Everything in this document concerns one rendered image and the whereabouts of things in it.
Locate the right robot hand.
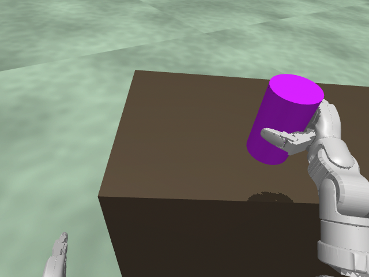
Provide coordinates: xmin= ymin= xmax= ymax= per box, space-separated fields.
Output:
xmin=261 ymin=99 xmax=341 ymax=156

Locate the left robot hand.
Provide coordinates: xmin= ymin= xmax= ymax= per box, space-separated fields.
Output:
xmin=42 ymin=232 xmax=68 ymax=277

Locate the right robot arm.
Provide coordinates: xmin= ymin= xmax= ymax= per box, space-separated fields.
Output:
xmin=307 ymin=137 xmax=369 ymax=277

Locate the can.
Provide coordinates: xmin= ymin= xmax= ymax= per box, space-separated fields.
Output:
xmin=246 ymin=74 xmax=324 ymax=165

